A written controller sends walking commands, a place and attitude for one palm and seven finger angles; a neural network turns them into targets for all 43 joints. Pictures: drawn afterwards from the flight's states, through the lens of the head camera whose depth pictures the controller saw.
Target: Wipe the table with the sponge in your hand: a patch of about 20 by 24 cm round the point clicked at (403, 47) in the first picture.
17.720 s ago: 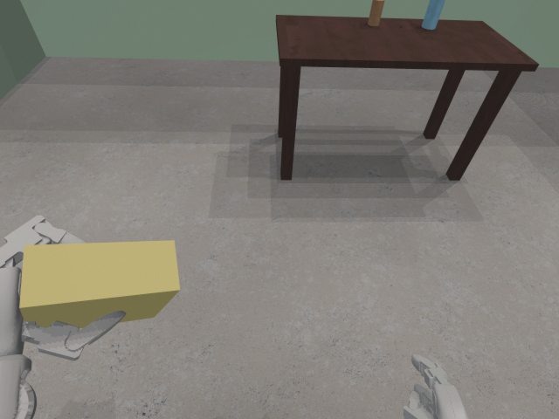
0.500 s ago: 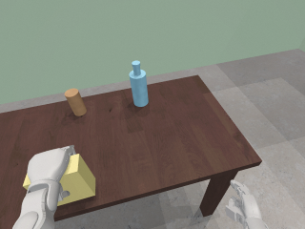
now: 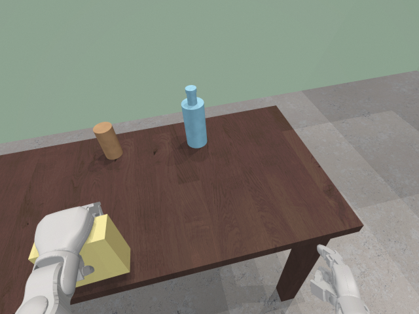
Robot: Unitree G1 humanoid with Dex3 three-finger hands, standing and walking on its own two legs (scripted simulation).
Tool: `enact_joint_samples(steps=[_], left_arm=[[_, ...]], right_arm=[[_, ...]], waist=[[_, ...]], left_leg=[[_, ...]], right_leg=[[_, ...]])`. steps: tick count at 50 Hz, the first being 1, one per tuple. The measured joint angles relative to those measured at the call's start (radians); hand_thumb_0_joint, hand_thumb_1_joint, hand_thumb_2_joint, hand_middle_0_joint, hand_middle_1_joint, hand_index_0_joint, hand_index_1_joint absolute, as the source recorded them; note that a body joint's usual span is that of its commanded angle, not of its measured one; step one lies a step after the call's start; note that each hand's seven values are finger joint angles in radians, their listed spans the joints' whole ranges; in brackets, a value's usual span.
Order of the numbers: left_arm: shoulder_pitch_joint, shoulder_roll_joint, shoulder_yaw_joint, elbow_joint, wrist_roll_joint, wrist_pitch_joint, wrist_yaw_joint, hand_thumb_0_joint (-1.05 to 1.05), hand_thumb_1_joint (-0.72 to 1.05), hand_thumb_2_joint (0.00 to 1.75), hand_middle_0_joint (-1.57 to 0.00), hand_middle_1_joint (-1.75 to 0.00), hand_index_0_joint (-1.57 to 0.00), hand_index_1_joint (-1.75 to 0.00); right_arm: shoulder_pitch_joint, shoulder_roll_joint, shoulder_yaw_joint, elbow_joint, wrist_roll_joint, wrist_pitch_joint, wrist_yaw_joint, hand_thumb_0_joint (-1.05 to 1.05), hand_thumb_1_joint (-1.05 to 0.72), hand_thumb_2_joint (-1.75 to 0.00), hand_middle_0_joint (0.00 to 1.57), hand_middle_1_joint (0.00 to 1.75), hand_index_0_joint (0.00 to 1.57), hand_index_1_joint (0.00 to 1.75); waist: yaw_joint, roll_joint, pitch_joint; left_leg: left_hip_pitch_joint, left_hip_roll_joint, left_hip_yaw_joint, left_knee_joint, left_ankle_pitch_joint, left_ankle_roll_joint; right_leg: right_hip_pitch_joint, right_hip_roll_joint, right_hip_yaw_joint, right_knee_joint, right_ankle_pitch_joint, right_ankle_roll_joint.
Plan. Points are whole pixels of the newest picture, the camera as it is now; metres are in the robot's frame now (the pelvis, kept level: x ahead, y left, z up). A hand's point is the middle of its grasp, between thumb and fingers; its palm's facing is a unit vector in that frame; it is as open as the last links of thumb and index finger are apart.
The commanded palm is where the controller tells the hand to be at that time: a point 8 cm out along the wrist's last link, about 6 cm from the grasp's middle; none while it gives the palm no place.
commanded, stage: move the sponge above the wiping area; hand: left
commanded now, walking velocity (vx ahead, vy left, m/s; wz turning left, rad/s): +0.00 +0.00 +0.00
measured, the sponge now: (91, 258) +0.19 +0.29 -0.02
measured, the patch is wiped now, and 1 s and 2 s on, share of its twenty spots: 0.00 0.00 0.05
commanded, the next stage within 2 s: lower the sponge onto the table in 0.02 s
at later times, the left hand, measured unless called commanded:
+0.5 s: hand (82, 242) +0.20 +0.29 +0.03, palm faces -0.06 -0.10 -0.99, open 9.7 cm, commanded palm +0.19 +0.29 +0.10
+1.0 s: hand (89, 243) +0.21 +0.29 +0.01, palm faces -0.07 -0.10 -0.99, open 9.7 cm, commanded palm +0.19 +0.28 +0.08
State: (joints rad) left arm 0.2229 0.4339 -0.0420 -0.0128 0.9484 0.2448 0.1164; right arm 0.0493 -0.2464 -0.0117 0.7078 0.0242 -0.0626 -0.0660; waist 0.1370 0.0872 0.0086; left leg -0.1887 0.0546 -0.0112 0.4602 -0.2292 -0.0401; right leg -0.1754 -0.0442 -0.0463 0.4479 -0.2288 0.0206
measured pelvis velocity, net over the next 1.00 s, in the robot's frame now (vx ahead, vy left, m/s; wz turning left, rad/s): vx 0.00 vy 0.00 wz -0.01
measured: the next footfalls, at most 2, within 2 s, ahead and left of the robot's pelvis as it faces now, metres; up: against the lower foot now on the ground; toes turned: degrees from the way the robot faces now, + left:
none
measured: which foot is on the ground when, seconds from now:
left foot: down 0.00-1.00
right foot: down 0.00-1.00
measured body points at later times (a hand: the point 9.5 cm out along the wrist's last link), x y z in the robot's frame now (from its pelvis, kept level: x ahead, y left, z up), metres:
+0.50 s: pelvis +0.00 +0.00 +0.00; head -0.01 -0.03 +0.45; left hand +0.20 +0.30 +0.09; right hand +0.23 -0.21 -0.08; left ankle +0.01 +0.15 -0.74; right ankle +0.01 -0.14 -0.74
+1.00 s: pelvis +0.00 +0.00 +0.00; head +0.00 -0.02 +0.45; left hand +0.21 +0.29 +0.07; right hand +0.23 -0.21 -0.09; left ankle +0.01 +0.15 -0.74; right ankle +0.01 -0.14 -0.74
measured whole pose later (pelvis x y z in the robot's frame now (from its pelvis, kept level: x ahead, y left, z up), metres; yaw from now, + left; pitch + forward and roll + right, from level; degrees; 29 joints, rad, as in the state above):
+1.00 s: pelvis +0.00 +0.00 +0.00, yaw +0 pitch -1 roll +0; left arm 0.17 0.40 -0.06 0.09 0.98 0.24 0.17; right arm 0.06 -0.24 -0.02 0.72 0.03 -0.06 -0.07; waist 0.12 0.07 0.00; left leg -0.23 0.05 -0.01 0.48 -0.23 -0.04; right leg -0.22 -0.04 -0.04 0.47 -0.23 0.02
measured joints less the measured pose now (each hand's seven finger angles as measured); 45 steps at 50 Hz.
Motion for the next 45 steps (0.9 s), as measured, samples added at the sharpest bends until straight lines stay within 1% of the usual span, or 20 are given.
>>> enact_joint_samples(steps=[5,8,14,19,21,25,29,37,45], left_arm=[[-0.032,-0.004,-0.011,0.018,0.008,-0.016,0.002,0.00,-0.46,1.03,-0.77,-1.36,-0.78,-1.35],[-0.043,-0.007,-0.012,0.017,0.012,-0.018,0.007,0.00,-0.46,1.03,-0.77,-1.36,-0.78,-1.35],[-0.009,-0.010,0.002,-0.022,0.006,0.009,0.013,0.00,-0.46,1.03,-0.77,-1.36,-0.78,-1.35],[0.005,-0.007,-0.004,-0.022,-0.001,0.028,0.001,0.00,-0.46,1.03,-0.77,-1.36,-0.78,-1.35],[-0.002,-0.005,-0.009,-0.011,-0.002,0.023,-0.004,0.00,-0.46,1.03,-0.77,-1.36,-0.78,-1.35],[-0.035,-0.001,-0.013,0.031,0.006,-0.005,0.000,0.00,-0.46,1.03,-0.77,-1.36,-0.78,-1.35],[-0.056,-0.004,-0.007,0.056,0.011,-0.018,0.011,0.00,-0.46,1.03,-0.77,-1.36,-0.78,-1.35],[-0.047,-0.026,-0.015,0.061,0.017,-0.003,0.027,0.00,-0.46,1.03,-0.77,-1.36,-0.78,-1.35],[-0.042,-0.036,-0.025,0.087,0.028,-0.002,0.047,0.00,-0.46,1.03,-0.77,-1.36,-0.78,-1.35]], right_arm=[[-0.004,0.003,-0.001,0.007,-0.002,-0.007,-0.006,0.02,-0.91,-0.90,0.20,0.30,0.20,0.30],[-0.007,0.008,0.001,0.008,-0.002,-0.006,-0.005,0.02,-0.91,-0.90,0.20,0.30,0.20,0.30],[-0.005,0.013,0.005,-0.001,0.001,0.007,0.010,0.02,-0.91,-0.90,0.20,0.30,0.20,0.30],[0.002,0.003,0.005,-0.003,0.003,0.010,0.008,0.02,-0.91,-0.90,0.20,0.30,0.20,0.30],[0.003,-0.001,0.004,0.000,0.003,0.007,0.002,0.02,-0.91,-0.90,0.20,0.30,0.20,0.30],[0.002,0.000,0.001,0.011,0.001,-0.002,-0.010,0.02,-0.91,-0.90,0.20,0.30,0.20,0.30],[0.000,0.007,0.000,0.015,0.001,-0.007,-0.012,0.02,-0.91,-0.90,0.20,0.30,0.20,0.30],[0.003,0.010,0.000,0.007,0.002,-0.001,0.001,0.02,-0.91,-0.90,0.20,0.30,0.20,0.30],[0.008,0.007,-0.006,0.011,0.001,0.003,0.000,0.02,-0.91,-0.90,0.20,0.30,0.20,0.30]], waist=[[0.005,-0.001,0.003],[0.001,-0.002,0.001],[-0.011,-0.003,-0.006],[-0.009,-0.002,-0.002],[-0.005,-0.002,0.003],[0.000,-0.004,0.008],[-0.004,-0.008,0.004],[-0.016,-0.009,-0.005],[-0.012,-0.013,-0.005]], left_leg=[[-0.002,-0.002,-0.002,-0.001,0.003,0.000],[-0.002,-0.002,0.000,-0.005,0.005,0.001],[0.004,-0.001,0.009,-0.012,0.007,0.001],[0.003,-0.003,0.006,-0.009,0.007,0.002],[0.002,-0.003,0.003,-0.007,0.007,0.003],[-0.004,-0.004,-0.001,-0.002,0.008,0.003],[-0.011,-0.003,0.001,-0.001,0.008,0.003],[-0.020,-0.004,0.009,0.001,0.006,0.005],[-0.032,-0.004,0.008,0.013,0.000,0.005]], right_leg=[[-0.001,-0.001,-0.002,-0.002,0.003,-0.001],[-0.003,-0.001,0.001,-0.003,0.005,0.000],[-0.003,0.000,0.009,-0.008,0.008,0.001],[0.000,-0.002,0.007,-0.007,0.008,0.003],[0.000,-0.003,0.005,-0.006,0.008,0.002],[-0.003,-0.003,0.001,-0.004,0.008,0.002],[-0.010,-0.002,0.003,-0.003,0.010,0.002],[-0.025,-0.003,0.012,0.001,0.010,0.003],[-0.036,-0.003,0.012,0.012,0.004,0.003]])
